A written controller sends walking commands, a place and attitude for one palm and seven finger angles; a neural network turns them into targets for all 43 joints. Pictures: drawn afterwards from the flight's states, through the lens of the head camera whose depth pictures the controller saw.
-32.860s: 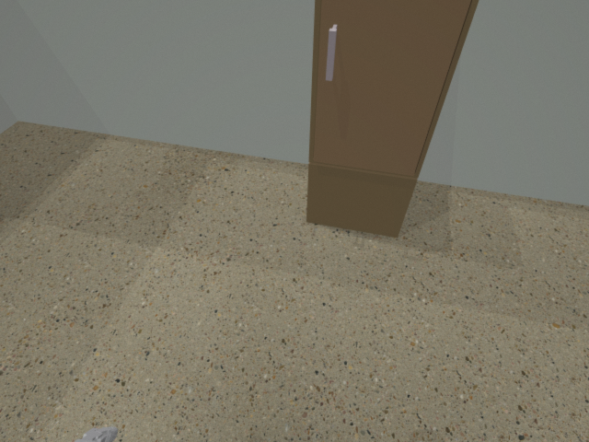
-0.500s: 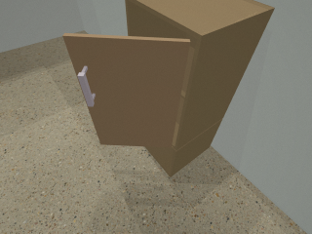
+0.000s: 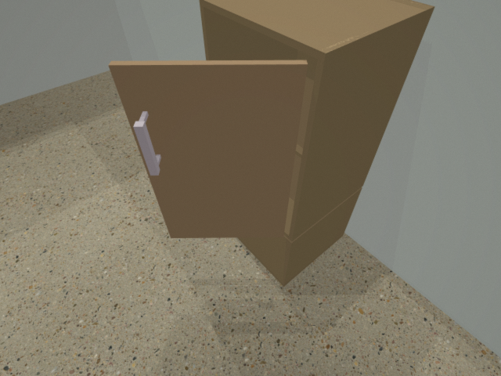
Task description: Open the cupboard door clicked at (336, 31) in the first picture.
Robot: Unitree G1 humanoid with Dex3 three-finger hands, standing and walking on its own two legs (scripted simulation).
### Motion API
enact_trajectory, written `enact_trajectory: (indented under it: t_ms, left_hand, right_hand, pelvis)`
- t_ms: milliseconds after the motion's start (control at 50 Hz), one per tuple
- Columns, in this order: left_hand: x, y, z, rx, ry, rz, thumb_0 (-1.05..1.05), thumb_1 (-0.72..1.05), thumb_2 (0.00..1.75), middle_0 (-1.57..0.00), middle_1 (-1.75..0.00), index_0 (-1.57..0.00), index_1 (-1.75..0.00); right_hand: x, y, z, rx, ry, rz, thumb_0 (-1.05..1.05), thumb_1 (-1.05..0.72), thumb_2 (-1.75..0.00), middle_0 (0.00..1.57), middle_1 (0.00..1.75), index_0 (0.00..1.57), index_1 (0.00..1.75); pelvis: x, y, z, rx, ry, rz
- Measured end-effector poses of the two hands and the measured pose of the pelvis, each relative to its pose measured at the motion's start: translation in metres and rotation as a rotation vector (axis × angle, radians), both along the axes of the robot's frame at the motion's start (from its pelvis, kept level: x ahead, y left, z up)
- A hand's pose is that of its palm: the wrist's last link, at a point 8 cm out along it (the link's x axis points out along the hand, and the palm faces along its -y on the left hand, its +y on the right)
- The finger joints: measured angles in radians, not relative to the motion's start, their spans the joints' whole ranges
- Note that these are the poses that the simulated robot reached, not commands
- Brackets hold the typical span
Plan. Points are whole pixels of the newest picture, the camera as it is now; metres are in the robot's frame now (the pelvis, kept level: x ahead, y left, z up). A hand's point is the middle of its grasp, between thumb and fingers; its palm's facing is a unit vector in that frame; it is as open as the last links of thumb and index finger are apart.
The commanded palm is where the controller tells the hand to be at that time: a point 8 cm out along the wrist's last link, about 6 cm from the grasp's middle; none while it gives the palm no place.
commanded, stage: look again from close up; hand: left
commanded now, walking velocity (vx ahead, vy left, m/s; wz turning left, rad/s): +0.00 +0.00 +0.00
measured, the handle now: (149, 144) +0.56 +0.26 +0.04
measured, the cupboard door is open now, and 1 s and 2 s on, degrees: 51 51 51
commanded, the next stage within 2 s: raise the hand with hooked fingers in 0.18 s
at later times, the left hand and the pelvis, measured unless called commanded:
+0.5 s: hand (134, 333) +0.19 +0.19 +0.00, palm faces +0.24 -0.97 -0.08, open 7.7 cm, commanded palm +0.10 +0.24 -0.05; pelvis -0.03 -0.02 -0.02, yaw +2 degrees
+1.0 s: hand (118, 340) +0.18 +0.21 -0.01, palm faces +0.04 -1.00 -0.05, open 10.4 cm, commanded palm +0.14 +0.27 -0.01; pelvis -0.05 -0.03 -0.07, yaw +3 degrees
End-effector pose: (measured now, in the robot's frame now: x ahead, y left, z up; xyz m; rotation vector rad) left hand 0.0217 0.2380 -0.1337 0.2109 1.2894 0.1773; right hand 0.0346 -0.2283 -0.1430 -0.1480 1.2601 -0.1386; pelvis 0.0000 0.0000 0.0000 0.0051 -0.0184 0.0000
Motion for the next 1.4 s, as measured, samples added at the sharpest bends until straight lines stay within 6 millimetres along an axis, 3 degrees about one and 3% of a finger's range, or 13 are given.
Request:
enact_trajectory:
  t_ms: [300, 320, 440, 500, 580, 660, 720, 800, 940, 1040, 1120, 1240, 1400]
  left_hand:
    - [-0.023, -0.002, -0.001, -0.014, 0.083, -0.005, 0.0, 0.9, 0.9, -0.19, -0.3, -0.2, -0.3]
    - [-0.014, -0.002, 0.004, -0.023, 0.03, 0.048, 0.0, 0.9, 0.9, -0.2, -0.3, -0.2, -0.3]
    - [0.1, -0.001, 0.105, 0.014, -0.78, 0.099, 0.01, 0.86, 0.88, -0.2, -0.33, -0.21, -0.33]
    - [0.131, -0.001, 0.137, -0.018, -1.098, 0.026, 0.01, 0.82, 0.86, -0.2, -0.36, -0.21, -0.35]
    - [0.128, -0.006, 0.136, -0.087, -1.323, -0.149, 0.0, 0.74, 0.83, -0.21, -0.4, -0.21, -0.4]
    - [0.1, 0.001, 0.101, -0.15, -1.26, -0.144, 0.0, 0.65, 0.79, -0.21, -0.46, -0.22, -0.46]
    - [0.08, 0.009, 0.088, -0.129, -1.22, -0.069, 0.0, 0.58, 0.76, -0.22, -0.5, -0.23, -0.5]
    - [0.077, 0.014, 0.1, -0.072, -1.277, -0.075, 0.01, 0.49, 0.72, -0.23, -0.56, -0.23, -0.56]
    - [0.12, 0.021, 0.118, -0.134, -1.262, -0.182, 0.01, 0.32, 0.65, -0.24, -0.67, -0.25, -0.67]
    - [0.135, 0.036, 0.13, -0.138, -1.22, -0.154, 0.0, 0.21, 0.6, -0.25, -0.74, -0.26, -0.74]
    - [0.136, 0.047, 0.139, -0.113, -1.243, -0.144, 0.0, 0.12, 0.56, -0.25, -0.8, -0.26, -0.8]
    - [0.139, 0.054, 0.139, -0.128, -1.263, -0.153, 0.0, -0.02, 0.5, -0.26, -0.89, -0.27, -0.89]
    - [0.147, 0.069, 0.152, -0.125, -1.297, -0.147, -0.01, -0.21, 0.42, -0.28, -1.01, -0.28, -1.01]
  right_hand:
    - [-0.029, -0.004, 0.004, -0.007, 0.089, -0.011, 0.0, -0.91, -0.9, 0.2, 0.29, 0.2, 0.3]
    - [-0.026, -0.006, 0.007, -0.014, 0.061, -0.018, 0.01, -0.91, -0.9, 0.2, 0.29, 0.2, 0.3]
    - [0.031, -0.023, 0.027, -0.079, -0.328, 0.001, 0.01, -0.91, -0.9, 0.2, 0.29, 0.2, 0.3]
    - [0.068, -0.033, 0.034, -0.088, -0.485, 0.038, 0.01, -0.9, -0.9, 0.2, 0.29, 0.2, 0.3]
    - [0.112, -0.044, 0.04, -0.098, -0.668, 0.109, 0.01, -0.9, -0.9, 0.2, 0.29, 0.2, 0.3]
    - [0.141, -0.049, 0.042, -0.115, -0.786, 0.166, 0.01, -0.9, -0.9, 0.2, 0.29, 0.2, 0.3]
    - [0.15, -0.046, 0.039, -0.126, -0.813, 0.202, 0.01, -0.9, -0.9, 0.2, 0.29, 0.2, 0.3]
    - [0.142, -0.037, 0.024, -0.12, -0.766, 0.235, 0.01, -0.9, -0.9, 0.2, 0.29, 0.2, 0.3]
    - [0.095, -0.024, -0.006, -0.069, -0.59, 0.181, 0.01, -0.9, -0.9, 0.2, 0.3, 0.2, 0.3]
    - [0.06, -0.026, -0.006, -0.065, -0.504, 0.101, 0.01, -0.9, -0.9, 0.21, 0.3, 0.2, 0.3]
    - [0.045, -0.032, -0.002, -0.093, -0.471, 0.081, 0.01, -0.9, -0.9, 0.21, 0.3, 0.2, 0.3]
    - [0.048, -0.036, 0.01, -0.145, -0.479, 0.098, 0.01, -0.9, -0.9, 0.2, 0.3, 0.2, 0.3]
    - [0.078, -0.017, 0.036, -0.143, -0.579, 0.143, 0.01, -0.9, -0.9, 0.2, 0.29, 0.2, 0.3]
  pelvis:
    - [-0.003, -0.001, 0.004, 0.0, 0.02, -0.008]
    - [-0.004, -0.002, 0.004, -0.003, 0.024, -0.001]
    - [-0.015, -0.008, -0.005, 0.008, 0.064, 0.047]
    - [-0.026, -0.015, -0.018, 0.002, 0.125, 0.043]
    - [-0.042, -0.026, -0.047, 0.001, 0.197, 0.034]
    - [-0.052, -0.034, -0.071, -0.008, 0.221, 0.046]
    - [-0.054, -0.038, -0.081, -0.025, 0.224, 0.055]
    - [-0.054, -0.041, -0.085, -0.049, 0.224, 0.067]
    - [-0.055, -0.039, -0.078, -0.062, 0.224, 0.065]
    - [-0.05, -0.03, -0.064, -0.046, 0.228, 0.044]
    - [-0.048, -0.021, -0.059, -0.041, 0.23, 0.036]
    - [-0.048, -0.009, -0.056, -0.045, 0.222, 0.037]
    - [-0.048, 0.0, -0.048, -0.056, 0.192, 0.045]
